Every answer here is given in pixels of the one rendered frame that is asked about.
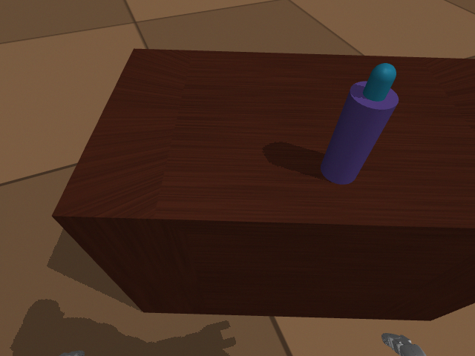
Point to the right robot hand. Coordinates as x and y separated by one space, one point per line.
402 345

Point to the bottle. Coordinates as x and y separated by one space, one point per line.
367 109

